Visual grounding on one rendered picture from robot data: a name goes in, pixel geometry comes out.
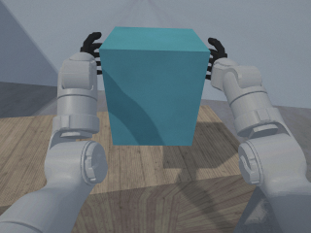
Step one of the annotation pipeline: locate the robot right hand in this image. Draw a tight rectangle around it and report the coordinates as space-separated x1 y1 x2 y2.
205 37 227 81

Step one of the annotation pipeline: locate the right robot forearm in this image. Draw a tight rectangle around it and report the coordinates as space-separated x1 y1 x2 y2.
210 57 307 174

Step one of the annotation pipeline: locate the pedestal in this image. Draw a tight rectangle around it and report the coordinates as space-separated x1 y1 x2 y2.
0 105 256 233

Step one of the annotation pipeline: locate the carton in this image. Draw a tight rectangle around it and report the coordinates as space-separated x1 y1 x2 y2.
98 26 211 146

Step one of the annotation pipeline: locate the right robot upper arm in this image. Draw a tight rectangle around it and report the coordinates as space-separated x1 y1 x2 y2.
238 133 311 233

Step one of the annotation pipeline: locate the left robot upper arm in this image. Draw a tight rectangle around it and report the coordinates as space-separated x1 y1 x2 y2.
0 140 108 233

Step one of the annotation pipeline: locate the left robot forearm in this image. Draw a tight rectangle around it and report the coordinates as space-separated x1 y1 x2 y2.
44 51 100 176

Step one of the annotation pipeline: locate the robot left hand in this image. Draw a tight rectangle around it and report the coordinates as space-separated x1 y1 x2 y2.
80 32 102 75

